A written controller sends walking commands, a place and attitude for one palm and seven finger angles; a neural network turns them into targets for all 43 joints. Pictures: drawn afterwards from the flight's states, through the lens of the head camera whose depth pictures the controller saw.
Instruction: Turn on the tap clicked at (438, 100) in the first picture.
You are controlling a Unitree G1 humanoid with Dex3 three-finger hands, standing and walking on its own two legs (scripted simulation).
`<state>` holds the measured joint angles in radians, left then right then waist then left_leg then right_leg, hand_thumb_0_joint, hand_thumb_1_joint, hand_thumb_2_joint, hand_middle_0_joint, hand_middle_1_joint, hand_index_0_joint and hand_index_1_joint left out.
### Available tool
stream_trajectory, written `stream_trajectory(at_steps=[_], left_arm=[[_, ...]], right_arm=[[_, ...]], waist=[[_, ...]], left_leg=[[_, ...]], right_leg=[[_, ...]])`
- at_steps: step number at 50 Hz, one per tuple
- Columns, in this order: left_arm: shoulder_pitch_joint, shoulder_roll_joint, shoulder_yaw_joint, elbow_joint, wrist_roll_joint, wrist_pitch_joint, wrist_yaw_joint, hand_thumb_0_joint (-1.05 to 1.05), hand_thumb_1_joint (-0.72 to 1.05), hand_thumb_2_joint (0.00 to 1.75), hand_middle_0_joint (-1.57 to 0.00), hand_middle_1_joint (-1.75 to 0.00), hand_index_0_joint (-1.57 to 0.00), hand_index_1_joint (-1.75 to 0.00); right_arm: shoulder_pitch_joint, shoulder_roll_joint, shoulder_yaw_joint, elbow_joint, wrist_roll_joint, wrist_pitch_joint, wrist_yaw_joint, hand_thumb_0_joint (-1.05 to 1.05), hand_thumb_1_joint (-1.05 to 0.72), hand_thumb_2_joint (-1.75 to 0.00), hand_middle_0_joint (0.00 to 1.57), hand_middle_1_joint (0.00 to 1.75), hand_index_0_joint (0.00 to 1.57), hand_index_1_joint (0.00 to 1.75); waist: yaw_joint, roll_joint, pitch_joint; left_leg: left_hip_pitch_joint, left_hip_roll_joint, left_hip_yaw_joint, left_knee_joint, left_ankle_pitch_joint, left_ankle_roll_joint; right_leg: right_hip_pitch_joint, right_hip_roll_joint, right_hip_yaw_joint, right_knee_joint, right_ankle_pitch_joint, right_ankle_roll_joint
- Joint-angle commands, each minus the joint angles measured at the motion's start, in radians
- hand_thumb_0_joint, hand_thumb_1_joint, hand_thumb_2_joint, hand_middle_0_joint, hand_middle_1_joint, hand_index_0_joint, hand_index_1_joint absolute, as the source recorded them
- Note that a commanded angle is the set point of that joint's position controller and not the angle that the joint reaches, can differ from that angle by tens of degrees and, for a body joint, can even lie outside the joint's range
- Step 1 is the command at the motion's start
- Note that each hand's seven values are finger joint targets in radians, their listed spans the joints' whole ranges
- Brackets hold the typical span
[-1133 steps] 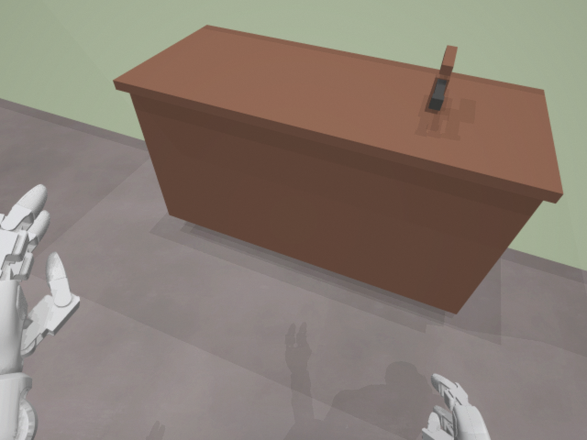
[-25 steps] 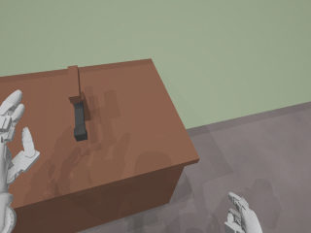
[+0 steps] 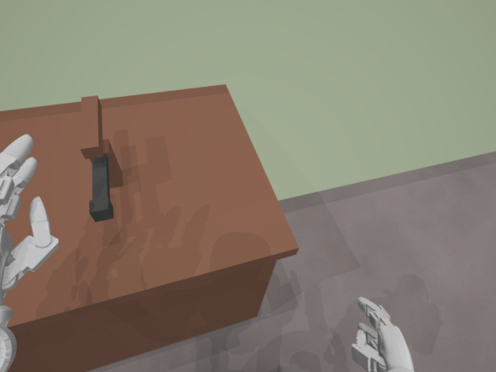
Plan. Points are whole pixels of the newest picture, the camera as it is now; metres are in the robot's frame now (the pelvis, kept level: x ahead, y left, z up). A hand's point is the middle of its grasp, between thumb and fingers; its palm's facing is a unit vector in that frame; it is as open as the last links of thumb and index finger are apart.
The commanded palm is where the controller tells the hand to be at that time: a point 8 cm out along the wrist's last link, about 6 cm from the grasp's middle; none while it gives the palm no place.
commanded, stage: shuffle to correct the standing spot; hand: left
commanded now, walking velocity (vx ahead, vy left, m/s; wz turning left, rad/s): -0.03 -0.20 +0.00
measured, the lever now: (101, 209) +0.33 +0.27 +0.05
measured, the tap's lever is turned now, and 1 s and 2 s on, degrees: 0 0 0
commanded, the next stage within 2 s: none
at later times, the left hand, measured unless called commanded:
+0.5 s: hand (90, 244) +0.22 +0.20 +0.16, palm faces +0.31 -0.86 -0.41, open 7.4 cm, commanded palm +0.16 +0.24 +0.18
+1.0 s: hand (83, 256) +0.21 +0.20 +0.16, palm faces +0.34 -0.86 -0.39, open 7.4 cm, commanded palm +0.15 +0.24 +0.18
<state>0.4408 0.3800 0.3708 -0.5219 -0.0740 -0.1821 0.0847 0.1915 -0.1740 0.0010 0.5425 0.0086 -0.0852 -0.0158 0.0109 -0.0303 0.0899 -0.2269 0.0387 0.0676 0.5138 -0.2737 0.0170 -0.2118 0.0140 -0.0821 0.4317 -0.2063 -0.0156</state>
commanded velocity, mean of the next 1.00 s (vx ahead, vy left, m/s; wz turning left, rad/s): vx -0.05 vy -0.19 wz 0.00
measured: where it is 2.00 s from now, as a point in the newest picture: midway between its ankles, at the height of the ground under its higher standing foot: outside the picture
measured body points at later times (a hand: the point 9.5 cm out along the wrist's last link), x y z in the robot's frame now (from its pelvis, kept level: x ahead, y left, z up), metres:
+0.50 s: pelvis +0.00 -0.04 -0.01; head +0.03 -0.02 +0.44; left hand +0.20 +0.25 +0.18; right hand +0.16 -0.28 -0.08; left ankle +0.00 +0.10 -0.74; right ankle +0.02 -0.11 -0.74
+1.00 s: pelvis -0.01 -0.04 -0.01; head +0.02 -0.02 +0.44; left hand +0.18 +0.25 +0.18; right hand +0.17 -0.26 -0.08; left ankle +0.00 +0.10 -0.74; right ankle +0.02 -0.11 -0.74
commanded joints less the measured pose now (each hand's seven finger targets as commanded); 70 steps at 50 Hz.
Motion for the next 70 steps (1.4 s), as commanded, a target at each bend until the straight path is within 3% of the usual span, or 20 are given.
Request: stream_trajectory(at_steps=[1, 6, 11, 17, 20, 22, 31, 32, 37, 40, 44, 46, 47, 49, 52, 57, 62, 66, 67, 70], left_arm=[[-0.050, 0.166, 0.117, -0.213, -0.010, -0.058, 0.019, 0.00, 0.90, 0.90, -0.20, -0.30, -0.20, -0.30], [-0.054, 0.165, 0.109, -0.219, -0.018, -0.046, 0.017, 0.00, 0.90, 0.90, -0.20, -0.30, -0.20, -0.30], [-0.039, 0.182, 0.120, -0.236, -0.022, -0.040, 0.024, 0.00, 0.90, 0.90, -0.20, -0.30, -0.20, -0.30], [0.010, 0.207, 0.148, -0.249, -0.028, -0.039, 0.025, 0.00, 0.90, 0.90, -0.20, -0.30, -0.20, -0.30], [0.014, 0.201, 0.146, -0.235, -0.029, -0.043, 0.018, 0.00, 0.90, 0.90, -0.20, -0.30, -0.20, -0.30], [0.024, 0.202, 0.148, -0.233, -0.029, -0.039, 0.019, 0.00, 0.90, 0.90, -0.20, -0.30, -0.20, -0.30], [0.013, 0.199, 0.136, -0.241, -0.031, -0.038, 0.022, 0.00, 0.90, 0.90, -0.20, -0.30, -0.20, -0.30], [0.007, 0.206, 0.140, -0.253, -0.031, -0.035, 0.025, 0.00, 0.90, 0.90, -0.20, -0.30, -0.20, -0.30], [-0.032, 0.204, 0.132, -0.268, -0.023, -0.040, 0.027, 0.00, 0.90, 0.90, -0.20, -0.30, -0.20, -0.30], [-0.017, 0.188, 0.124, -0.225, -0.019, -0.038, 0.021, 0.00, 0.90, 0.90, -0.20, -0.30, -0.20, -0.30], [-0.015, 0.189, 0.120, -0.230, -0.022, -0.033, 0.021, 0.00, 0.90, 0.90, -0.20, -0.30, -0.20, -0.30], [-0.010, 0.186, 0.119, -0.227, -0.024, -0.029, 0.023, 0.00, 0.90, 0.90, -0.20, -0.30, -0.20, -0.30], [-0.007, 0.187, 0.118, -0.244, -0.028, -0.027, 0.024, 0.00, 0.90, 0.90, -0.20, -0.30, -0.20, -0.30], [-0.010, 0.194, 0.123, -0.249, -0.030, -0.028, 0.026, 0.00, 0.90, 0.90, -0.20, -0.30, -0.20, -0.30], [-0.006, 0.211, 0.140, -0.269, -0.031, -0.030, 0.032, 0.00, 0.90, 0.90, -0.20, -0.30, -0.20, -0.30], [0.001, 0.202, 0.135, -0.250, -0.025, -0.033, 0.026, 0.00, 0.90, 0.90, -0.20, -0.30, -0.20, -0.30], [0.016, 0.196, 0.129, -0.243, -0.025, -0.032, 0.024, 0.00, 0.90, 0.90, -0.20, -0.30, -0.20, -0.30], [0.017, 0.200, 0.131, -0.234, -0.028, -0.028, 0.029, 0.00, 0.90, 0.90, -0.20, -0.30, -0.20, -0.30], [0.016, 0.202, 0.132, -0.249, -0.030, -0.025, 0.033, 0.00, 0.90, 0.90, -0.20, -0.30, -0.20, -0.30], [0.012, 0.199, 0.129, -0.246, -0.032, -0.026, 0.036, 0.00, 0.90, 0.90, -0.20, -0.30, -0.20, -0.30]], right_arm=[[-0.054, -0.150, -0.070, -0.149, 0.008, -0.056, -0.013, 0.00, -0.90, -0.90, 0.20, 0.30, 0.20, 0.30], [-0.048, -0.152, -0.075, -0.144, 0.010, -0.058, -0.020, 0.00, -0.90, -0.90, 0.20, 0.30, 0.20, 0.30], [-0.043, -0.151, -0.076, -0.137, 0.010, -0.058, -0.027, 0.00, -0.90, -0.90, 0.20, 0.30, 0.20, 0.30], [-0.053, -0.152, -0.076, -0.134, 0.010, -0.055, -0.034, 0.00, -0.90, -0.90, 0.20, 0.30, 0.20, 0.30], [-0.039, -0.158, -0.077, -0.133, 0.007, -0.053, -0.032, 0.00, -0.90, -0.90, 0.20, 0.30, 0.20, 0.30], [-0.042, -0.155, -0.077, -0.133, 0.010, -0.051, -0.033, 0.00, -0.90, -0.90, 0.20, 0.30, 0.20, 0.30], [-0.028, -0.152, -0.075, -0.129, 0.009, -0.049, -0.031, 0.00, -0.90, -0.90, 0.20, 0.30, 0.20, 0.30], [-0.039, -0.151, -0.073, -0.127, 0.010, -0.049, -0.033, 0.00, -0.90, -0.90, 0.20, 0.30, 0.20, 0.30], [-0.052, -0.148, -0.065, -0.128, 0.008, -0.050, -0.036, 0.00, -0.90, -0.90, 0.20, 0.30, 0.20, 0.30], [-0.039, -0.150, -0.067, -0.129, 0.005, -0.049, -0.032, 0.00, -0.90, -0.90, 0.20, 0.30, 0.20, 0.30], [-0.034, -0.150, -0.071, -0.132, 0.008, -0.049, -0.027, 0.00, -0.90, -0.90, 0.20, 0.30, 0.20, 0.30], [-0.030, -0.148, -0.070, -0.134, 0.010, -0.048, -0.024, 0.00, -0.90, -0.90, 0.20, 0.30, 0.20, 0.30], [-0.039, -0.145, -0.069, -0.131, 0.013, -0.050, -0.027, 0.00, -0.90, -0.90, 0.20, 0.30, 0.20, 0.30], [-0.035, -0.146, -0.069, -0.131, 0.009, -0.050, -0.028, 0.00, -0.90, -0.90, 0.20, 0.30, 0.20, 0.30], [-0.049, -0.143, -0.065, -0.130, 0.010, -0.050, -0.033, 0.00, -0.90, -0.90, 0.20, 0.30, 0.20, 0.30], [-0.056, -0.144, -0.063, -0.133, 0.010, -0.050, -0.035, 0.00, -0.90, -0.90, 0.20, 0.30, 0.20, 0.30], [-0.039, -0.148, -0.070, -0.134, 0.013, -0.053, -0.030, 0.00, -0.90, -0.90, 0.20, 0.30, 0.20, 0.30], [-0.031, -0.148, -0.069, -0.133, 0.011, -0.051, -0.028, 0.00, -0.90, -0.90, 0.20, 0.30, 0.20, 0.30], [-0.038, -0.147, -0.069, -0.130, 0.015, -0.049, -0.030, 0.00, -0.90, -0.90, 0.20, 0.30, 0.20, 0.30], [-0.036, -0.146, -0.068, -0.129, 0.011, -0.050, -0.032, 0.00, -0.90, -0.90, 0.20, 0.30, 0.20, 0.30]], waist=[[0.000, 0.108, -0.185], [-0.007, 0.054, -0.186], [-0.011, 0.028, -0.191], [-0.013, 0.078, -0.187], [-0.011, 0.073, -0.194], [-0.014, 0.078, -0.196], [-0.018, 0.035, -0.188], [-0.018, 0.058, -0.181], [-0.013, 0.126, -0.157], [-0.009, 0.126, -0.167], [-0.012, 0.097, -0.188], [-0.015, 0.051, -0.185], [-0.018, 0.063, -0.181], [-0.019, 0.043, -0.188], [-0.019, 0.077, -0.172], [-0.016, 0.142, -0.169], [-0.016, 0.112, -0.195], [-0.018, 0.053, -0.186], [-0.022, 0.063, -0.174], [-0.023, 0.041, -0.178]], left_leg=[[-0.020, 0.139, -0.121, -0.102, 0.142, 0.011], [-0.009, 0.099, -0.091, -0.041, 0.042, 0.008], [-0.002, 0.075, -0.078, 0.010, 0.025, 0.008], [0.001, 0.108, -0.101, -0.003, 0.139, 0.012], [-0.032, 0.126, -0.111, -0.008, 0.160, 0.016], [-0.017, 0.120, -0.105, -0.001, 0.179, 0.012], [-0.028, 0.092, -0.088, 0.029, 0.073, 0.007], [-0.014, 0.096, -0.098, 0.015, 0.086, 0.007], [-0.054, 0.148, -0.151, -0.074, 0.085, 0.023], [-0.075, 0.172, -0.159, -0.082, 0.118, 0.030], [-0.044, 0.140, -0.124, -0.041, 0.107, 0.017], [-0.045, 0.118, -0.109, -0.012, 0.073, 0.011], [-0.025, 0.108, -0.105, -0.005, 0.084, 0.006], [-0.025, 0.104, -0.107, -0.004, 0.053, 0.007], [-0.018, 0.115, -0.125, -0.032, 0.067, 0.010], [-0.045, 0.166, -0.163, -0.086, 0.151, 0.022], [-0.025, 0.151, -0.137, -0.048, 0.178, 0.013], [-0.048, 0.115, -0.115, -0.019, 0.034, 0.010], [-0.028, 0.104, -0.110, -0.015, 0.047, 0.005], [-0.025, 0.099, -0.108, -0.004, 0.035, 0.008]], right_leg=[[0.086, -0.073, 0.089, -0.021, 0.134, -0.004], [0.026, -0.102, 0.142, -0.056, 0.097, -0.023], [-0.017, -0.131, 0.172, -0.076, 0.053, -0.040], [-0.010, -0.118, 0.137, -0.026, 0.155, -0.037], [0.032, -0.103, 0.118, -0.014, 0.171, -0.017], [0.028, -0.111, 0.123, -0.013, 0.197, -0.027], [0.005, -0.141, 0.156, -0.048, 0.130, -0.032], [-0.013, -0.141, 0.156, -0.044, 0.127, -0.044], [0.012, -0.094, 0.110, -0.015, 0.068, -0.014], [0.061, -0.080, 0.092, -0.007, 0.086, 0.006], [0.051, -0.102, 0.111, -0.031, 0.121, -0.013], [0.037, -0.122, 0.136, -0.051, 0.111, -0.024], [0.018, -0.130, 0.143, -0.054, 0.129, -0.041], [0.003, -0.135, 0.150, -0.058, 0.087, -0.042], [-0.017, -0.128, 0.140, -0.051, 0.072, -0.045], [0.032, -0.086, 0.095, -0.011, 0.110, -0.011], [0.052, -0.100, 0.103, -0.021, 0.165, -0.022], [0.019, -0.128, 0.147, -0.060, 0.072, -0.034], [-0.004, -0.135, 0.156, -0.063, 0.081, -0.049], [-0.021, -0.142, 0.167, -0.073, 0.048, -0.046]])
